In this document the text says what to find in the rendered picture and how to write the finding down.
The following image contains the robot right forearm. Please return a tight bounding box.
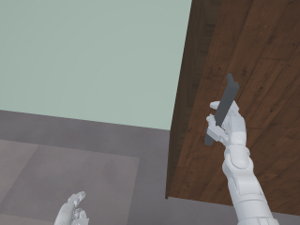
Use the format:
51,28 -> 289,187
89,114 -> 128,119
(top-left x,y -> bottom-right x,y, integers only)
222,144 -> 279,225

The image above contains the right robot hand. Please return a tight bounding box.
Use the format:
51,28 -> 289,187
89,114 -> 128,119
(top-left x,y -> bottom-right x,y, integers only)
206,101 -> 247,148

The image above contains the left robot hand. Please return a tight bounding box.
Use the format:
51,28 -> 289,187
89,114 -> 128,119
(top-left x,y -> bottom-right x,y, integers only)
54,191 -> 89,225

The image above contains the handle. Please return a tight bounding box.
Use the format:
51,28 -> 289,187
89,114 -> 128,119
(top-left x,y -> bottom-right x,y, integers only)
204,73 -> 240,145

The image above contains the wardrobe door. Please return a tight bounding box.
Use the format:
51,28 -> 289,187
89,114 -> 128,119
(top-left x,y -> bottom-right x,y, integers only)
169,0 -> 300,217

